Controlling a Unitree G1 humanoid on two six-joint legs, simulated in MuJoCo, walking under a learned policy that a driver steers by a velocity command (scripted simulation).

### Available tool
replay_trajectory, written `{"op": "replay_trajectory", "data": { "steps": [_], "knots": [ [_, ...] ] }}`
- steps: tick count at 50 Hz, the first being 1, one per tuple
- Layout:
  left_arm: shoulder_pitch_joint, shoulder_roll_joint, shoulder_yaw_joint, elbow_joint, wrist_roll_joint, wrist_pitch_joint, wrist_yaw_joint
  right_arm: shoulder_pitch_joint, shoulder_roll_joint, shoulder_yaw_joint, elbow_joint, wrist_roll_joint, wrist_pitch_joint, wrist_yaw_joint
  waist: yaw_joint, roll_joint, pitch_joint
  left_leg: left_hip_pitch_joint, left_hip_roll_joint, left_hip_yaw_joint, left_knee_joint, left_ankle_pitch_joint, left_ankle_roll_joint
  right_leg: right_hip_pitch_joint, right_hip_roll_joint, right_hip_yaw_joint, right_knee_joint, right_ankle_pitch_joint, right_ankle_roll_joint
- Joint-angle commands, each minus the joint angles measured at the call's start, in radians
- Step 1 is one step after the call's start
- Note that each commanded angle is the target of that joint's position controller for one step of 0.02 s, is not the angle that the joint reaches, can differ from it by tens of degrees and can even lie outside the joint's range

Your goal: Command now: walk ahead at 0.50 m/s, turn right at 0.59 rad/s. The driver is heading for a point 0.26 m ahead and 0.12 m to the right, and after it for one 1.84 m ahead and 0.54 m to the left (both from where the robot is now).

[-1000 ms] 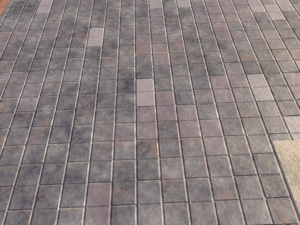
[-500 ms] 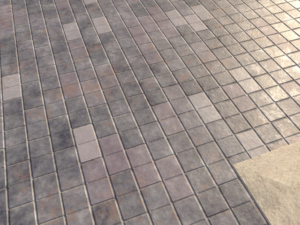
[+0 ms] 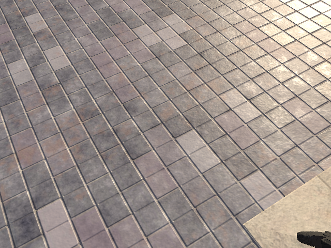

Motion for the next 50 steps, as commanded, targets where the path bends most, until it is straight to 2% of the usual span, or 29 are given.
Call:
{"op": "replay_trajectory", "data": {
  "steps": [1, 5, 6, 7, 8, 9, 10, 11, 12, 13, 14, 16, 19, 21, 25, 27, 29, 30, 31, 32, 33, 34, 36, 37, 40, 42, 45, 47, 50],
  "knots": [
    [0.023, 0.177, 0.051, -0.046, -0.007, -0.006, 0.01, -0.103, -0.068, -0.012, -0.09, 0.013, -0.02, 0.01, 0.01, -0.124, -0.028, 0.148, -0.068, 0.042, -0.108, 0.094, 0.001, -0.096, -0.211, 0.174, -0.075, 0.129, -0.126],
    [0.018, 0.166, 0.051, -0.042, -0.005, 0.005, 0.018, -0.05, -0.12, -0.032, -0.087, 0.016, -0.04, 0.02, -0.031, -0.166, -0.041, 0.21, -0.072, 0.019, -0.169, -0.048, 0.05, 0.004, -0.254, 0.286, 0.049, 0.137, -0.1],
    [0.003, 0.152, 0.047, -0.048, -0.004, 0.009, 0.017, 0.023, -0.131, -0.042, -0.066, 0.014, -0.045, 0.017, -0.072, -0.173, -0.065, 0.306, -0.079, 0.039, -0.204, -0.055, 0.072, -0.004, -0.231, 0.285, 0.106, 0.17, -0.082],
    [0.001, 0.109, 0.031, -0.057, 0.001, 0.008, 0.014, 0.13, -0.163, -0.057, -0.047, 0.001, -0.051, 0.01, -0.124, -0.148, -0.15, 0.491, -0.029, 0.009, -0.208, -0.065, 0.112, -0.046, -0.176, 0.241, 0.259, 0.19, -0.05],
    [0.029, 0.049, 0.008, -0.074, 0.022, 0.006, 0.012, 0.28, -0.219, -0.069, -0.034, -0.008, -0.049, 0.002, -0.167, -0.006, -0.301, 0.755, 0.152, -0.18, -0.196, -0.136, 0.167, -0.184, -0.097, 0.14, 0.552, -0.026, -0.008],
    [0.165, 0.023, -0.002, -0.106, -0.021, -0.004, 0.011, 0.332, -0.279, -0.084, 0.003, -0.014, -0.035, 0.012, -0.087, 0.363, -0.368, 0.988, 0.34, -0.683, -0.33, -0.418, 0.322, -0.544, 0.0, 0.053, 0.841, -0.399, 0.043],
    [0.14, 0.138, 0.017, -0.07, -0.03, -0.001, 0.016, 0.285, -0.168, -0.06, -0.024, 0.008, -0.032, 0.016, -0.114, 0.198, -0.271, 0.926, 0.325, -0.681, -0.371, -0.612, 0.295, -0.644, -0.084, 0.085, 0.956, -0.336, 0.058],
    [0.03, 0.182, 0.03, -0.082, -0.02, 0.004, 0.014, 0.243, -0.113, -0.045, -0.034, 0.011, -0.024, 0.01, -0.139, 0.105, -0.158, 0.809, 0.283, -0.5, -0.374, -0.551, 0.252, -0.661, -0.115, 0.053, 0.969, -0.241, 0.062],
    [-0.015, 0.171, 0.031, -0.088, -0.01, 0.009, 0.016, 0.198, -0.099, -0.037, -0.038, 0.0, -0.018, 0.009, -0.121, 0.035, -0.102, 0.695, 0.241, -0.371, -0.385, -0.404, 0.233, -0.621, -0.151, 0.027, 0.946, -0.172, 0.068],
    [-0.048, 0.157, 0.033, -0.099, 0.0, 0.009, 0.012, 0.175, -0.08, -0.031, -0.029, -0.004, -0.014, 0.006, -0.109, 0.032, -0.054, 0.617, 0.207, -0.281, -0.404, -0.296, 0.232, -0.604, -0.178, 0.027, 0.898, -0.128, 0.07],
    [-0.046, 0.127, 0.028, -0.102, -0.003, 0.009, 0.006, 0.182, -0.073, -0.025, -0.016, -0.012, -0.018, 0.006, -0.093, 0.054, -0.046, 0.556, 0.174, -0.222, -0.426, -0.233, 0.23, -0.549, -0.195, 0.024, 0.862, -0.101, 0.065],
    [-0.038, 0.076, 0.016, -0.102, -0.005, 0.008, 0.002, 0.208, -0.069, -0.024, 0.013, -0.004, -0.026, 0.013, -0.08, 0.064, -0.042, 0.521, 0.148, -0.161, -0.462, -0.158, 0.261, -0.519, -0.191, 0.002, 0.792, -0.102, 0.066],
    [-0.122, 0.052, -0.001, -0.135, 0.017, -0.005, -0.003, 0.217, -0.115, -0.033, 0.032, 0.017, -0.024, 0.012, -0.078, 0.038, -0.022, 0.526, 0.153, -0.121, -0.5, -0.034, 0.308, -0.553, -0.215, -0.049, 0.604, -0.03, 0.085],
    [-0.192, 0.036, -0.012, -0.147, 0.018, -0.022, -0.012, 0.229, -0.135, -0.038, 0.038, 0.025, -0.012, 0.008, -0.1, 0.03, -0.017, 0.516, 0.124, -0.071, -0.502, 0.01, 0.294, -0.511, -0.205, -0.073, 0.446, 0.073, 0.096],
    [-0.307, 0.046, -0.014, -0.166, 0.003, -0.042, -0.029, 0.313, -0.167, -0.045, 0.068, 0.036, 0.008, 0.002, -0.139, 0.042, -0.015, 0.51, 0.115, -0.048, -0.467, 0.031, 0.27, -0.391, -0.148, -0.101, 0.251, 0.196, 0.115],
    [-0.331, 0.068, -0.007, -0.177, -0.003, -0.05, -0.035, 0.336, -0.169, -0.045, 0.08, 0.042, 0.018, -0.002, -0.131, 0.059, -0.014, 0.536, 0.138, -0.086, -0.432, 0.002, 0.252, -0.349, -0.139, -0.087, 0.192, 0.184, 0.101],
    [-0.272, 0.099, 0.008, -0.161, -0.004, -0.058, -0.035, 0.325, -0.176, -0.047, 0.084, 0.044, 0.027, -0.008, -0.075, 0.069, -0.037, 0.529, 0.143, -0.099, -0.366, 0.011, 0.222, -0.222, -0.13, -0.09, 0.124, 0.175, 0.072],
    [-0.182, 0.129, 0.026, -0.131, 0.003, -0.058, -0.027, 0.325, -0.159, -0.041, 0.083, 0.039, 0.028, -0.009, -0.029, 0.059, -0.087, 0.497, 0.104, -0.075, -0.268, 0.084, 0.198, -0.07, -0.119, -0.103, 0.1, 0.163, 0.049],
    [-0.045, 0.178, 0.047, -0.107, 0.018, -0.058, -0.016, 0.316, -0.111, -0.023, 0.069, 0.027, 0.024, -0.007, 0.039, 0.024, -0.19, 0.395, 0.046, -0.031, -0.06, 0.026, 0.16, 0.151, -0.208, -0.032, 0.12, 0.16, 0.004],
    [0.081, 0.27, 0.068, -0.096, 0.043, -0.047, -0.005, 0.375, -0.011, 0.007, 0.034, 0.012, 0.013, -0.008, 0.054, -0.199, -0.351, 0.079, -0.077, 0.069, 0.3, -0.315, 0.09, 0.5, -0.462, 0.286, 0.119, 0.096, -0.103],
    [0.111, 0.238, 0.06, -0.079, 0.039, -0.039, -0.01, 0.403, -0.037, 0.005, 0.026, 0.037, 0.002, -0.009, 0.049, -0.322, -0.402, -0.079, -0.096, 0.013, 0.504, -0.604, 0.081, 0.504, -0.548, 0.564, -0.001, -0.094, -0.181],
    [0.057, 0.17, 0.038, -0.077, 0.024, -0.04, -0.013, 0.355, -0.124, -0.021, 0.026, 0.054, 0.004, -0.01, 0.043, -0.224, -0.256, -0.148, -0.043, -0.02, 0.591, -0.54, 0.086, 0.391, -0.508, 0.467, -0.033, -0.182, -0.152],
    [-0.06, 0.094, 0.013, -0.072, 0.018, -0.045, -0.019, 0.284, -0.117, -0.027, 0.015, 0.042, 0.018, -0.011, -0.007, -0.163, -0.104, -0.124, 0.016, 0.009, 0.562, -0.391, 0.083, 0.176, -0.424, 0.243, -0.093, -0.084, -0.109],
    [-0.102, 0.069, 0.007, -0.067, 0.023, -0.051, -0.022, 0.282, -0.105, -0.032, 0.016, 0.035, 0.03, -0.01, -0.036, -0.172, -0.063, -0.083, 0.041, 0.002, 0.526, -0.342, 0.079, 0.095, -0.394, 0.163, -0.128, -0.01, -0.098],
    [-0.143, 0.08, 0.018, -0.042, 0.029, -0.07, -0.018, 0.275, -0.053, -0.026, 0.001, 0.035, 0.059, -0.004, -0.074, -0.144, -0.025, -0.033, 0.057, 0.007, 0.485, -0.252, 0.058, -0.004, -0.38, 0.015, -0.196, 0.158, -0.104],
    [-0.133, 0.1, 0.027, -0.021, 0.032, -0.075, -0.011, 0.236, -0.045, -0.024, -0.02, 0.03, 0.066, -0.002, -0.074, -0.112, -0.011, -0.063, 0.06, 0.0, 0.41, -0.181, 0.047, 0.005, -0.383, -0.056, -0.21, 0.226, -0.111],
    [-0.143, 0.127, 0.034, -0.005, 0.031, -0.066, 0.002, 0.159, -0.028, -0.015, -0.05, 0.023, 0.061, 0.016, -0.061, -0.094, 0.019, -0.018, 0.041, 0.045, 0.205, -0.029, 0.047, -0.006, -0.349, -0.195, -0.195, 0.378, -0.089],
    [-0.13, 0.152, 0.041, 0.006, 0.024, -0.054, 0.013, 0.093, -0.017, -0.008, -0.079, 0.013, 0.057, 0.032, -0.038, -0.091, 0.02, 0.05, 0.014, 0.101, 0.086, 0.039, 0.054, -0.011, -0.34, -0.262, -0.159, 0.493, -0.071],
    [-0.11, 0.185, 0.052, 0.022, 0.0, -0.034, 0.021, 0.059, -0.048, -0.021, -0.118, 0.015, 0.066, 0.052, -0.039, -0.111, -0.009, 0.09, -0.009, 0.125, 0.006, 0.0, 0.084, 0.072, -0.37, -0.284, -0.079, 0.574, -0.044]
  ]
}}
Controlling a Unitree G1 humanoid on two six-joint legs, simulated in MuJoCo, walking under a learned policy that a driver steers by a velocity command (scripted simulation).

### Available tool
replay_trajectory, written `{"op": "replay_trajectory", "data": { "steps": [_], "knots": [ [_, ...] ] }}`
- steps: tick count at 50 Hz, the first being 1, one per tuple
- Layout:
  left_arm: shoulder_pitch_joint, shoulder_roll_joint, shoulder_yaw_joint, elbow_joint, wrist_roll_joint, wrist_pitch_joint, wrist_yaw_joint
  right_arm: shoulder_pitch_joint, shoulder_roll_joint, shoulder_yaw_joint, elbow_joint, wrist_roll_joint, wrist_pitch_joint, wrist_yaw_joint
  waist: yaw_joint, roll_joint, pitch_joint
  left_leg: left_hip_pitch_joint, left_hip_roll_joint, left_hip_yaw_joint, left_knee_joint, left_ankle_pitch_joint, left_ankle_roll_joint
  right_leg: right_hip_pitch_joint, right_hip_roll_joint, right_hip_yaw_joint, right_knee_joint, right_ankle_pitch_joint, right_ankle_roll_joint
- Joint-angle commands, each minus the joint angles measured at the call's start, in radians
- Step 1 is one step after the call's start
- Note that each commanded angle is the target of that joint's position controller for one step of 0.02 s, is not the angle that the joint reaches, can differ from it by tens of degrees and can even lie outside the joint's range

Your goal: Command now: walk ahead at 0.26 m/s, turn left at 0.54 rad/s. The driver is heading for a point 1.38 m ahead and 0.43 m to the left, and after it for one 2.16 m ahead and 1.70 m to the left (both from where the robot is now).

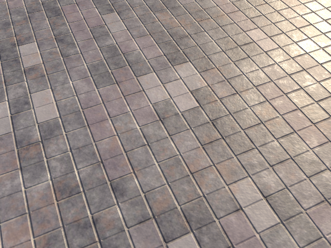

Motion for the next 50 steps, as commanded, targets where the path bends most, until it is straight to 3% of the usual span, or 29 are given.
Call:
{"op": "replay_trajectory", "data": {
  "steps": [1, 3, 4, 5, 6, 7, 8, 9, 10, 11, 13, 16, 21, 25, 27, 28, 29, 30, 31, 32, 33, 34, 37, 40, 44, 47, 48, 49, 50],
  "knots": [
    [-0.09, 0.192, 0.047, -0.074, -0.027, 0.002, 0.014, -0.009, -0.065, -0.019, -0.088, -0.005, 0.0, 0.02, -0.061, -0.129, -0.023, 0.124, -0.037, 0.045, -0.068, -0.039, 0.036, -0.038, -0.272, 0.048, 0.042, 0.693, -0.124],
    [-0.112, 0.207, 0.054, -0.08, -0.046, 0.016, 0.018, 0.106, -0.117, -0.048, -0.071, -0.009, 0.006, 0.021, -0.13, -0.127, -0.091, 0.277, -0.101, 0.087, -0.13, -0.084, 0.081, -0.027, -0.254, 0.029, 0.248, 0.825, -0.091],
    [-0.101, 0.181, 0.045, -0.081, -0.044, 0.019, 0.016, 0.22, -0.167, -0.075, -0.041, -0.011, 0.006, 0.007, -0.185, -0.08, -0.154, 0.447, -0.143, 0.089, -0.203, 0.015, 0.114, -0.082, -0.2, 0.007, 0.444, 0.754, -0.05],
    [-0.031, 0.122, 0.023, -0.094, 0.004, 0.016, 0.009, 0.268, -0.265, -0.098, -0.044, -0.009, 0.013, -0.021, -0.172, 0.121, -0.227, 0.69, 0.03, -0.147, -0.197, 0.463, 0.182, -0.316, -0.124, -0.004, 0.757, 0.248, 0.023],
    [0.086, 0.049, -0.007, -0.117, 0.04, 0.01, -0.002, 0.191, -0.333, -0.091, -0.097, -0.033, 0.008, -0.027, -0.056, 0.258, -0.378, 0.916, 0.275, -0.608, -0.19, 0.701, 0.419, -0.611, 0.055, 0.144, 1.096, -0.474, 0.087],
    [0.031, 0.142, 0.007, -0.102, 0.007, 0.009, -0.011, 0.198, -0.263, -0.078, -0.123, -0.023, 0.005, -0.012, -0.142, 0.085, -0.494, 0.902, 0.273, -0.624, -0.276, 0.488, 0.429, -0.635, 0.023, 0.315, 1.156, -0.423, 0.07],
    [-0.058, 0.159, 0.012, -0.127, -0.02, 0.014, -0.008, 0.146, -0.217, -0.066, -0.124, -0.013, -0.002, -0.008, -0.135, 0.039, -0.362, 0.8, 0.222, -0.512, -0.308, 0.322, 0.378, -0.694, -0.007, 0.305, 1.122, -0.322, 0.049],
    [-0.089, 0.146, 0.01, -0.124, -0.008, 0.022, 0.006, 0.1, -0.179, -0.057, -0.118, 0.006, 0.0, -0.013, -0.108, -0.024, -0.25, 0.672, 0.164, -0.433, -0.331, 0.19, 0.317, -0.707, -0.044, 0.295, 1.044, -0.243, 0.046],
    [-0.102, 0.152, 0.013, -0.12, 0.007, 0.035, 0.02, 0.06, -0.152, -0.048, -0.123, 0.009, 0.006, -0.022, -0.084, -0.018, -0.187, 0.545, 0.131, -0.386, -0.355, 0.129, 0.285, -0.67, -0.067, 0.3, 0.97, -0.19, 0.047],
    [-0.093, 0.158, 0.017, -0.121, 0.01, 0.047, 0.023, 0.036, -0.148, -0.045, -0.134, -0.005, 0.012, -0.028, -0.057, 0.011, -0.168, 0.445, 0.104, -0.36, -0.378, 0.109, 0.27, -0.6, -0.069, 0.302, 0.93, -0.155, 0.045],
    [-0.07, 0.133, 0.013, -0.116, 0.016, 0.056, 0.026, 0.023, -0.161, -0.051, -0.144, -0.024, 0.014, -0.038, -0.04, 0.037, -0.18, 0.372, 0.078, -0.33, -0.387, 0.163, 0.27, -0.538, -0.044, 0.289, 0.868, -0.116, 0.054],
    [-0.099, 0.109, 0.003, -0.123, 0.018, 0.061, 0.032, 0.041, -0.178, -0.058, -0.141, -0.012, 0.022, -0.059, -0.052, 0.036, -0.203, 0.375, 0.062, -0.334, -0.377, 0.119, 0.261, -0.54, -0.025, 0.301, 0.741, -0.069, 0.076],
    [-0.173, 0.104, -0.002, -0.144, 0.007, 0.063, 0.023, 0.031, -0.175, -0.059, -0.151, -0.007, 0.048, -0.076, -0.079, 0.084, -0.166, 0.343, 0.022, -0.4, -0.39, -0.211, 0.221, -0.501, 0.002, 0.323, 0.556, 0.004, 0.084],
    [-0.182, 0.113, 0.002, -0.154, -0.001, 0.041, 0.008, 0.049, -0.169, -0.059, -0.153, -0.004, 0.06, -0.07, -0.094, 0.116, -0.159, 0.394, 0.026, -0.482, -0.341, -0.145, 0.211, -0.428, 0.026, 0.323, 0.397, -0.036, 0.062],
    [-0.131, 0.115, 0.009, -0.14, -0.004, 0.031, -0.002, 0.031, -0.16, -0.055, -0.159, 0.008, 0.068, -0.071, -0.056, 0.116, -0.157, 0.39, -0.003, -0.495, -0.289, -0.096, 0.179, -0.316, 0.028, 0.303, 0.199, 0.057, 0.034],
    [-0.104, 0.146, 0.021, -0.134, 0.004, 0.029, -0.002, 0.046, -0.138, -0.049, -0.16, 0.012, 0.071, -0.073, -0.049, 0.081, -0.159, 0.338, -0.046, -0.465, -0.234, -0.159, 0.137, -0.216, -0.04, 0.335, 0.105, 0.139, 0.006],
    [-0.105, 0.216, 0.035, -0.146, 0.021, 0.037, 0.004, 0.106, -0.08, -0.034, -0.157, 0.004, 0.072, -0.071, -0.091, -0.126, -0.183, 0.228, -0.15, -0.319, -0.023, -0.444, 0.074, -0.109, -0.265, 0.519, 0.061, 0.244, -0.078],
    [-0.119, 0.255, 0.045, -0.138, 0.054, 0.047, 0.001, 0.08, -0.128, -0.051, -0.193, 0.014, 0.06, -0.069, -0.101, -0.377, -0.116, 0.045, -0.263, -0.145, 0.172, -0.627, 0.021, -0.155, -0.391, 0.731, 0.02, 0.392, -0.235],
    [-0.165, 0.194, 0.032, -0.169, 0.048, 0.044, 0.003, 0.103, -0.207, -0.076, -0.167, -0.005, 0.054, -0.068, -0.098, -0.267, -0.11, 0.034, -0.191, -0.166, 0.358, -0.588, -0.016, -0.165, -0.401, 0.692, 0.04, 0.423, -0.262],
    [-0.199, 0.147, 0.02, -0.179, 0.035, 0.045, 0.008, 0.116, -0.216, -0.085, -0.141, 0.003, 0.059, -0.067, -0.106, -0.2, -0.107, 0.037, -0.182, -0.153, 0.428, -0.527, -0.034, -0.17, -0.341, 0.584, 0.065, 0.43, -0.223],
    [-0.22, 0.129, 0.014, -0.188, 0.022, 0.048, 0.012, 0.136, -0.187, -0.082, -0.118, 0.005, 0.073, -0.072, -0.112, -0.167, -0.101, 0.033, -0.173, -0.136, 0.478, -0.483, -0.056, -0.158, -0.286, 0.502, 0.082, 0.413, -0.188],
    [-0.223, 0.119, 0.01, -0.188, 0.009, 0.051, 0.016, 0.138, -0.164, -0.075, -0.117, 0.004, 0.083, -0.072, -0.103, -0.169, -0.088, 0.007, -0.164, -0.127, 0.525, -0.444, -0.073, -0.146, -0.274, 0.462, 0.087, 0.428, -0.186],
    [-0.184, 0.129, 0.012, -0.18, 0.017, 0.069, 0.026, 0.07, -0.107, -0.055, -0.151, 0.019, 0.088, -0.063, -0.063, -0.208, -0.075, -0.001, -0.133, -0.05, 0.429, -0.387, -0.101, -0.102, -0.237, 0.358, 0.07, 0.432, -0.198],
    [-0.151, 0.163, 0.025, -0.169, 0.016, 0.081, 0.025, 0.019, -0.077, -0.037, -0.181, 0.009, 0.082, -0.055, -0.029, -0.23, -0.113, 0.085, -0.097, -0.025, 0.255, -0.418, -0.105, -0.06, -0.263, 0.336, 0.084, 0.466, -0.219],
    [-0.163, 0.196, 0.034, -0.158, -0.006, 0.083, 0.003, 0.039, -0.085, -0.033, -0.176, 0.003, 0.081, -0.046, -0.031, -0.254, -0.13, 0.259, -0.104, 0.03, 0.026, -0.412, -0.07, -0.098, -0.287, 0.323, 0.104, 0.499, -0.228],
    [-0.159, 0.172, 0.02, -0.133, -0.031, 0.081, -0.008, 0.134, -0.07, -0.03, -0.126, 0.004, 0.078, -0.035, -0.084, -0.21, -0.129, 0.516, -0.136, 0.076, -0.293, -0.229, 0.006, -0.243, -0.251, 0.297, 0.12, 0.114, -0.17],
    [-0.137, 0.119, 0.0, -0.117, -0.019, 0.072, -0.016, 0.181, -0.08, -0.031, -0.109, 0.005, 0.075, -0.038, -0.101, -0.15, -0.144, 0.674, -0.105, 0.013, -0.325, -0.227, 0.033, -0.36, -0.209, 0.255, 0.176, -0.04, -0.108],
    [-0.154, 0.024, -0.034, -0.136, 0.025, 0.06, -0.032, 0.264, -0.144, -0.04, -0.098, 0.001, 0.071, -0.052, -0.111, 0.087, -0.185, 0.822, 0.122, -0.282, -0.369, -0.212, 0.099, -0.541, -0.109, 0.139, 0.458, -0.262, -0.01],
    [-0.233, 0.086, -0.016, -0.189, 0.004, 0.047, -0.024, 0.301, -0.259, -0.067, -0.093, -0.018, 0.052, -0.042, -0.161, 0.23, -0.108, 0.722, 0.288, -0.568, -0.484, -0.458, 0.284, -0.759, -0.023, 0.155, 0.627, -0.359, 0.018]
  ]
}}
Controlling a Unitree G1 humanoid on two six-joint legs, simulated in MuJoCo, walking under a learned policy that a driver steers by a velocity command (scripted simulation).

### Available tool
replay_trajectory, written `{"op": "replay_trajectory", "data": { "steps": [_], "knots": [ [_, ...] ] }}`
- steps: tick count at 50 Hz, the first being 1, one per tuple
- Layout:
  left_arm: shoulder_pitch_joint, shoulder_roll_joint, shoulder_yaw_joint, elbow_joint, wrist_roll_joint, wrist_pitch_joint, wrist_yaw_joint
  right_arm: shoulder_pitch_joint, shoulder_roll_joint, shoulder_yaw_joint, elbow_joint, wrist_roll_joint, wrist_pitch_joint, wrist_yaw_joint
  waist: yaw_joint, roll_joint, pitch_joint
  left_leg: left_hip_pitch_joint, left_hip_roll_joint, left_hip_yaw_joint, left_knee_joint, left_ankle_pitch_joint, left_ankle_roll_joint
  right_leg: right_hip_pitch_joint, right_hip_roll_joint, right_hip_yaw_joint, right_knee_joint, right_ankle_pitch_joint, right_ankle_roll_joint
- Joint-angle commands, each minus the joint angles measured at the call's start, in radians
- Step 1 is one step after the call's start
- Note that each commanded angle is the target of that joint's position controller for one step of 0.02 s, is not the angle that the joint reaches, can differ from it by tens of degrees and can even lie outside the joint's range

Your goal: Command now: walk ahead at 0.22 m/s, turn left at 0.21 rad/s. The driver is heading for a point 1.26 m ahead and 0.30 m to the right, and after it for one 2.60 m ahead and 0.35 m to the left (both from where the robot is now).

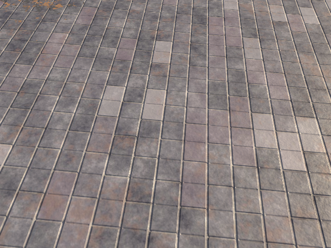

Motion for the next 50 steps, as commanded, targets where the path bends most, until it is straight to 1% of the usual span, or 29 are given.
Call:
{"op": "replay_trajectory", "data": {
  "steps": [1, 2, 4, 6, 12, 15, 18, 20, 21, 22, 23, 24, 25, 26, 27, 28, 29, 32, 34, 36, 39, 42, 44, 45, 46, 47, 48, 49, 50],
  "knots": [
    [-0.154, 0.149, 0.032, -0.124, -0.018, -0.046, -0.001, 0.192, -0.237, -0.062, -0.016, -0.025, -0.053, 0.0, -0.129, 0.225, -0.012, 0.263, 0.381, -0.591, -0.358, -0.323, 0.268, -0.479, 0.028, 0.073, 0.364, -0.176, -0.005],
    [-0.136, 0.163, 0.042, -0.113, -0.027, -0.05, -0.004, 0.15, -0.193, -0.047, -0.005, -0.02, -0.072, -0.004, -0.096, 0.235, 0.044, 0.229, 0.341, -0.523, -0.375, -0.374, 0.23, -0.5, 0.009, 0.089, 0.382, -0.082, -0.017],
    [-0.093, 0.146, 0.045, -0.073, -0.011, -0.061, -0.005, 0.105, -0.154, -0.032, -0.001, -0.006, -0.089, -0.014, -0.068, 0.212, 0.067, 0.222, 0.275, -0.411, -0.397, -0.268, 0.177, -0.497, -0.01, 0.095, 0.361, 0.067, -0.015],
    [-0.083, 0.11, 0.039, -0.055, -0.007, -0.077, -0.014, 0.116, -0.137, -0.026, 0.003, -0.015, -0.102, -0.02, -0.059, 0.17, 0.05, 0.219, 0.242, -0.329, -0.412, -0.117, 0.162, -0.471, -0.006, 0.08, 0.336, 0.201, -0.007],
    [-0.16, 0.055, 0.011, -0.071, -0.011, -0.089, -0.029, 0.165, -0.169, -0.04, 0.041, -0.004, -0.117, -0.017, -0.091, 0.146, 0.045, 0.179, 0.224, -0.188, -0.418, 0.073, 0.161, -0.349, 0.022, 0.058, 0.036, 0.378, 0.028],
    [-0.203, 0.06, 0.003, -0.091, -0.017, -0.094, -0.042, 0.202, -0.186, -0.046, 0.07, 0.005, -0.115, -0.013, -0.106, 0.134, 0.073, 0.174, 0.252, -0.177, -0.407, 0.087, 0.167, -0.312, 0.031, 0.055, -0.045, 0.377, 0.012],
    [-0.202, 0.082, 0.003, -0.104, -0.021, -0.102, -0.054, 0.212, -0.194, -0.051, 0.092, 0.013, -0.111, -0.012, -0.09, 0.137, 0.085, 0.208, 0.286, -0.185, -0.38, 0.12, 0.155, -0.273, 0.033, 0.062, -0.1, 0.331, -0.031],
    [-0.143, 0.104, 0.011, -0.092, -0.02, -0.107, -0.054, 0.202, -0.204, -0.054, 0.099, 0.013, -0.103, -0.013, -0.05, 0.148, 0.054, 0.228, 0.285, -0.175, -0.31, 0.266, 0.134, -0.17, 0.059, 0.033, -0.13, 0.294, -0.065],
    [-0.055, 0.127, 0.025, -0.067, -0.016, -0.108, -0.047, 0.192, -0.199, -0.05, 0.1, 0.011, -0.099, -0.015, 0.001, 0.139, -0.002, 0.213, 0.249, -0.137, -0.194, 0.441, 0.11, -0.034, 0.09, 0.007, -0.155, 0.288, -0.088],
    [0.098, 0.172, 0.047, -0.025, -0.015, -0.108, -0.036, 0.206, -0.163, -0.036, 0.101, 0.002, -0.096, -0.017, 0.065, 0.106, -0.113, 0.138, 0.187, -0.077, 0.021, 0.523, 0.075, 0.196, 0.075, 0.027, -0.148, 0.289, -0.121],
    [0.244, 0.277, 0.069, -0.008, 0.007, -0.107, -0.029, 0.271, -0.083, -0.006, 0.061, -0.011, -0.105, -0.017, 0.081, -0.095, -0.297, -0.169, 0.076, -0.012, 0.414, 0.275, 0.002, 0.569, -0.175, 0.387, -0.158, 0.178, -0.247],
    [0.298, 0.268, 0.064, 0.012, 0.0, -0.108, -0.04, 0.29, -0.049, 0.005, 0.056, -0.001, -0.126, -0.02, 0.076, -0.272, -0.365, -0.394, -0.05, -0.1, 0.639, -0.285, -0.029, 0.676, -0.287, 0.783, -0.358, -0.084, -0.329],
    [0.236, 0.19, 0.039, 0.007, -0.01, -0.11, -0.039, 0.206, -0.151, -0.021, 0.053, 0.025, -0.138, -0.013, 0.082, -0.17, -0.23, -0.506, 0.015, -0.149, 0.74, -0.245, -0.017, 0.581, -0.273, 0.728, -0.402, -0.191, -0.288],
    [0.163, 0.16, 0.028, -0.006, -0.008, -0.107, -0.035, 0.141, -0.171, -0.025, 0.037, 0.034, -0.145, -0.008, 0.058, -0.115, -0.122, -0.533, 0.07, -0.112, 0.732, -0.152, 0.002, 0.461, -0.247, 0.601, -0.408, -0.132, -0.255],
    [0.108, 0.134, 0.019, -0.016, -0.001, -0.103, -0.033, 0.109, -0.161, -0.022, 0.037, 0.021, -0.147, -0.008, 0.035, -0.051, -0.066, -0.506, 0.109, -0.09, 0.686, -0.069, 0.004, 0.35, -0.206, 0.503, -0.424, -0.03, -0.242],
    [0.072, 0.11, 0.012, -0.023, 0.01, -0.103, -0.033, 0.104, -0.147, -0.025, 0.042, 0.01, -0.143, -0.008, 0.008, -0.049, -0.028, -0.465, 0.139, -0.09, 0.634, -0.005, 0.001, 0.263, -0.165, 0.425, -0.45, 0.06, -0.234],
    [0.051, 0.099, 0.008, -0.026, 0.017, -0.106, -0.032, 0.125, -0.129, -0.024, 0.051, 0.008, -0.135, -0.005, -0.016, -0.071, -0.027, -0.411, 0.154, -0.09, 0.613, 0.036, -0.005, 0.209, -0.141, 0.376, -0.476, 0.115, -0.232],
    [0.053, 0.108, 0.011, -0.01, 0.006, -0.122, -0.028, 0.125, -0.097, -0.018, 0.058, 0.0, -0.115, -0.008, -0.038, -0.05, -0.003, -0.411, 0.162, -0.068, 0.548, 0.111, -0.037, 0.149, -0.12, 0.27, -0.529, 0.267, -0.257],
    [0.075, 0.121, 0.014, 0.005, 0.003, -0.122, -0.021, 0.059, -0.09, -0.015, 0.037, -0.008, -0.116, -0.011, -0.025, -0.027, 0.024, -0.462, 0.166, -0.062, 0.441, 0.199, -0.058, 0.163, -0.112, 0.222, -0.544, 0.357, -0.26],
    [0.073, 0.124, 0.012, 0.014, 0.004, -0.113, -0.013, 0.0, -0.068, -0.006, 0.023, -0.012, -0.128, -0.005, -0.016, -0.023, 0.04, -0.408, 0.141, -0.032, 0.27, 0.303, -0.065, 0.144, -0.068, 0.125, -0.519, 0.596, -0.23],
    [0.146, 0.144, 0.013, 0.045, 0.0, -0.097, 0.0, -0.106, -0.033, 0.008, 0.001, -0.013, -0.146, 0.014, 0.034, -0.016, 0.019, -0.289, 0.08, 0.018, 0.083, 0.452, -0.062, 0.157, -0.048, 0.064, -0.479, 0.727, -0.201],
    [0.163, 0.149, 0.015, 0.067, -0.007, -0.075, 0.006, -0.132, -0.057, 0.0, -0.009, -0.01, -0.15, 0.032, 0.029, -0.036, 0.003, -0.27, 0.057, -0.01, -0.008, 0.444, -0.032, 0.259, -0.085, 0.089, -0.407, 0.735, -0.187],
    [0.142, 0.159, 0.02, 0.071, -0.008, -0.062, 0.011, -0.084, -0.095, -0.014, 0.002, -0.018, -0.152, 0.037, -0.01, -0.052, -0.028, -0.218, 0.042, -0.023, -0.037, 0.379, 0.0, 0.315, -0.105, 0.115, -0.323, 0.778, -0.168],
    [0.116, 0.16, 0.021, 0.068, -0.01, -0.057, 0.013, -0.01, -0.114, -0.023, 0.027, -0.024, -0.154, 0.034, -0.055, -0.047, -0.064, -0.126, 0.021, -0.008, -0.074, 0.39, 0.019, 0.32, -0.087, 0.108, -0.234, 0.844, -0.149],
    [0.126, 0.141, 0.014, 0.067, -0.005, -0.054, 0.013, 0.075, -0.15, -0.036, 0.053, -0.033, -0.158, 0.027, -0.093, -0.005, -0.129, 0.026, 0.034, -0.005, -0.12, 0.563, 0.043, 0.297, -0.029, 0.081, -0.084, 0.828, -0.113],
    [0.205, 0.083, -0.007, 0.05, 0.024, -0.062, 0.009, 0.138, -0.227, -0.047, 0.054, -0.055, -0.155, 0.017, -0.069, 0.14, -0.282, 0.35, 0.219, -0.173, 0.007, 0.995, 0.134, 0.093, 0.039, 0.065, 0.164, 0.52, -0.064],
    [0.346, 0.0, -0.04, 0.083, 0.022, -0.063, -0.002, 0.14, -0.182, -0.028, 0.055, -0.053, -0.14, 0.013, -0.028, 0.304, -0.426, 0.567, 0.438, -0.444, 0.007, 1.137, 0.319, -0.132, 0.151, 0.092, 0.467, -0.238, 0.001],
    [0.316, 0.095, -0.018, 0.108, -0.007, -0.055, -0.009, 0.162, -0.118, -0.015, 0.062, -0.028, -0.124, 0.017, -0.071, 0.198, -0.464, 0.519, 0.407, -0.479, -0.039, 0.916, 0.317, -0.16, 0.13, 0.191, 0.548, -0.314, 0.008],
    [0.215, 0.132, -0.005, 0.078, -0.024, -0.043, -0.006, 0.082, -0.109, -0.01, 0.056, -0.012, -0.115, 0.017, -0.068, 0.145, -0.324, 0.397, 0.363, -0.399, -0.096, 0.732, 0.272, -0.219, 0.09, 0.168, 0.559, -0.266, 0.015]
  ]
}}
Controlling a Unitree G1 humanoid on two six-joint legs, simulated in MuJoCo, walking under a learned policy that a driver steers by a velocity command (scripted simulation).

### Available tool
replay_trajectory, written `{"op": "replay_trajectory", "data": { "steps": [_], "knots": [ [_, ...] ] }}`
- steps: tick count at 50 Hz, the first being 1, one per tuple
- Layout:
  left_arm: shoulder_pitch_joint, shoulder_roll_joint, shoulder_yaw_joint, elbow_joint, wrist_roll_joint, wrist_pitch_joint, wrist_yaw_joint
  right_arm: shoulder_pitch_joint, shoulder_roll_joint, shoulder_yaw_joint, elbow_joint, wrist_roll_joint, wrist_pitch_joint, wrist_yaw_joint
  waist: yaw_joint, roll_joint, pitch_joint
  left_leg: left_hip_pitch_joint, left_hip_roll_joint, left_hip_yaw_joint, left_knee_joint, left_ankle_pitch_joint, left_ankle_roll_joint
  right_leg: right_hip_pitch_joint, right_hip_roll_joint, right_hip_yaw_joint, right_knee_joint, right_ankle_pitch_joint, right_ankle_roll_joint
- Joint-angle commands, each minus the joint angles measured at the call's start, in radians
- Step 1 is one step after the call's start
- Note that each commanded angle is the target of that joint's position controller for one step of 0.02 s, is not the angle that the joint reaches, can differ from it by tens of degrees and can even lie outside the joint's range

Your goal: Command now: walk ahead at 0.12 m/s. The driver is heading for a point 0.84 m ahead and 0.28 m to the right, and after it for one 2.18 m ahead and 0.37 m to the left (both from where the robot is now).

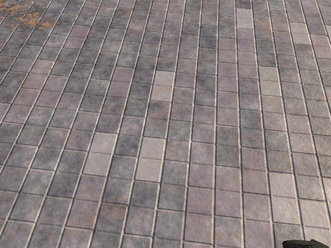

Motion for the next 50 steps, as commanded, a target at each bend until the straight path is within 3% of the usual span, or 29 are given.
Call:
{"op": "replay_trajectory", "data": {
  "steps": [1, 2, 3, 5, 8, 10, 11, 12, 13, 14, 16, 19, 23, 29, 41, 43, 44, 46, 47, 48, 50],
  "knots": [
    [0.033, 0.118, 0.024, -0.051, -0.017, 0.019, 0.006, 0.114, -0.106, -0.027, -0.014, 0.02, 0.021, -0.008, -0.07, 0.067, -0.252, 0.495, 0.31, -0.364, -0.126, 0.36, 0.23, -0.341, -0.081, 0.051, 0.255, -0.038, 0.037],
    [0.012, 0.107, 0.026, -0.056, -0.006, 0.038, 0.016, 0.054, -0.097, -0.022, -0.014, 0.014, 0.024, -0.009, -0.042, 0.067, -0.186, 0.36, 0.287, -0.327, -0.172, 0.236, 0.205, -0.297, -0.111, 0.05, 0.178, 0.01, 0.046],
    [0.024, 0.089, 0.024, -0.053, -0.002, 0.056, 0.023, 0.013, -0.104, -0.026, -0.009, 0.003, 0.028, -0.01, -0.012, 0.105, -0.153, 0.24, 0.247, -0.279, -0.215, 0.134, 0.18, -0.209, -0.124, 0.037, 0.076, 0.046, 0.053],
    [0.064, 0.055, 0.016, -0.03, 0.007, 0.071, 0.036, -0.024, -0.112, -0.031, 0.001, -0.012, 0.034, -0.013, 0.007, 0.15, -0.145, 0.132, 0.205, -0.206, -0.245, 0.087, 0.174, -0.079, -0.1, -0.007, -0.063, 0.085, 0.062],
    [0.069, 0.049, 0.016, -0.01, 0.015, 0.072, 0.036, -0.029, -0.115, -0.03, 0.027, 0.001, 0.04, -0.023, 0.009, 0.129, -0.18, 0.102, 0.194, -0.172, -0.248, -0.104, 0.157, 0.048, -0.093, -0.031, -0.252, 0.322, 0.038],
    [0.049, 0.05, 0.017, -0.009, 0.035, 0.072, 0.031, -0.019, -0.093, -0.021, 0.051, 0.008, 0.047, -0.027, 0.011, 0.11, -0.147, 0.037, 0.152, -0.151, -0.25, -0.382, 0.09, 0.121, -0.082, -0.044, -0.349, 0.41, 0.007],
    [0.018, 0.064, 0.017, -0.028, 0.045, 0.071, 0.033, 0.004, -0.071, -0.012, 0.071, 0.004, 0.049, -0.027, 0.003, 0.085, -0.098, 0.013, 0.123, -0.14, -0.241, -0.48, 0.038, 0.104, -0.117, 0.001, -0.417, 0.408, -0.016],
    [-0.023, 0.12, 0.026, -0.049, 0.038, 0.07, 0.04, 0.033, -0.075, -0.014, 0.079, -0.002, 0.054, -0.028, -0.037, 0.011, -0.035, 0.036, 0.072, -0.104, -0.206, -0.492, -0.007, 0.0, -0.166, 0.058, -0.49, 0.27, -0.048],
    [-0.052, 0.128, 0.031, -0.036, 0.028, 0.063, 0.04, 0.036, -0.074, -0.016, 0.082, 0.001, 0.058, -0.033, -0.061, -0.09, -0.003, 0.16, 0.033, -0.054, -0.161, -0.378, -0.034, -0.163, -0.151, 0.061, -0.528, 0.065, -0.066],
    [-0.08, 0.086, 0.02, -0.038, 0.028, 0.049, 0.038, 0.028, -0.078, -0.017, 0.088, -0.001, 0.059, -0.038, -0.061, -0.112, 0.007, 0.24, 0.031, -0.051, -0.111, -0.289, -0.038, -0.221, -0.142, 0.059, -0.563, 0.032, -0.053],
    [-0.1, 0.058, 0.012, -0.028, 0.029, 0.025, 0.033, 0.054, -0.077, -0.019, 0.113, 0.002, 0.06, -0.047, -0.073, -0.125, -0.01, 0.292, 0.036, -0.047, -0.078, -0.176, -0.021, -0.21, -0.136, 0.051, -0.564, 0.141, -0.02],
    [-0.057, 0.065, 0.012, -0.003, 0.016, 0.005, 0.03, 0.062, -0.079, -0.021, 0.146, 0.007, 0.057, -0.046, -0.053, -0.053, -0.053, 0.286, 0.043, -0.051, -0.069, -0.051, -0.007, -0.105, -0.124, 0.03, -0.506, 0.335, -0.011],
    [-0.041, 0.065, 0.01, 0.021, 0.012, 0.009, 0.031, 0.054, -0.081, -0.023, 0.185, 0.016, 0.059, -0.044, -0.039, -0.016, -0.089, 0.314, 0.047, -0.048, -0.05, 0.084, -0.013, -0.04, -0.113, 0.012, -0.474, 0.494, -0.022],
    [-0.052, 0.06, 0.008, 0.05, 0.009, 0.019, 0.028, 0.054, -0.093, -0.027, 0.246, 0.021, 0.076, -0.054, -0.041, 0.005, -0.091, 0.346, 0.05, -0.048, -0.043, 0.15, -0.017, -0.006, -0.104, 0.0, -0.476, 0.594, -0.027],
    [-0.064, 0.05, 0.006, 0.109, 0.011, 0.027, 0.028, 0.031, -0.105, -0.029, 0.335, 0.021, 0.092, -0.068, -0.047, -0.005, -0.063, 0.359, 0.052, -0.045, -0.067, 0.109, -0.027, 0.007, -0.092, -0.015, -0.512, 0.566, -0.027],
    [-0.035, 0.057, 0.011, 0.131, 0.003, 0.032, 0.032, 0.049, -0.094, -0.029, 0.358, 0.026, 0.095, -0.068, -0.045, -0.027, -0.065, 0.337, 0.008, 0.004, -0.035, -0.158, -0.026, 0.003, -0.081, -0.013, -0.537, 0.292, -0.05],
    [-0.036, 0.078, 0.018, 0.13, -0.002, 0.034, 0.034, 0.042, -0.094, -0.031, 0.359, 0.03, 0.094, -0.066, -0.041, -0.056, -0.028, 0.278, -0.017, 0.031, 0.006, -0.326, -0.024, -0.022, -0.1, 0.025, -0.564, 0.089, -0.081],
    [0.0, 0.125, 0.035, 0.128, -0.011, 0.025, 0.038, -0.016, -0.086, -0.03, 0.332, 0.032, 0.073, -0.06, -0.012, -0.137, 0.071, 0.101, -0.032, 0.059, 0.137, -0.413, -0.021, -0.031, -0.228, 0.213, -0.682, -0.206, -0.162],
    [0.012, 0.155, 0.046, 0.132, -0.016, 0.014, 0.039, -0.037, -0.075, -0.027, 0.317, 0.037, 0.056, -0.052, -0.006, -0.179, 0.113, 0.038, -0.006, 0.041, 0.218, -0.376, -0.009, -0.03, -0.318, 0.33, -0.734, -0.246, -0.212],
    [0.018, 0.153, 0.049, 0.134, -0.017, 0.001, 0.039, -0.048, -0.069, -0.026, 0.308, 0.043, 0.039, -0.043, -0.008, -0.18, 0.143, -0.011, 0.03, 0.009, 0.264, -0.372, 0.005, -0.025, -0.368, 0.389, -0.754, -0.209, -0.241],
    [-0.002, 0.127, 0.048, 0.125, -0.018, -0.019, 0.034, -0.033, -0.071, -0.028, 0.307, 0.054, 0.013, -0.027, -0.029, -0.156, 0.146, -0.046, 0.067, -0.014, 0.232, -0.421, 0.032, 0.032, -0.373, 0.355, -0.726, -0.063, -0.232]
  ]
}}
Velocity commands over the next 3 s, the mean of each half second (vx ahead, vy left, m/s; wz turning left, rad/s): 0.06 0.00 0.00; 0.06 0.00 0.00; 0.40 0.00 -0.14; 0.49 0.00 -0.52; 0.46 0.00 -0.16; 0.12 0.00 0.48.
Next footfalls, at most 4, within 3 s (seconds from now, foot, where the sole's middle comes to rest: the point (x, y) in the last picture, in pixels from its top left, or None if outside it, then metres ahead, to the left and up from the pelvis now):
0.22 right None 0.11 -0.15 -0.76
1.56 right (209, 221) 0.55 -0.13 -0.76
2.04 left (181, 151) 0.87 -0.01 -0.76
2.50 right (251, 138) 0.97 -0.35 -0.76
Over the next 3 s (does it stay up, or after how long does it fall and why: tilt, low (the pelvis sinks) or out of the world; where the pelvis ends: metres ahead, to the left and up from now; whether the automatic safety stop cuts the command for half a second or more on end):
stays up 0.95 -0.18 0.01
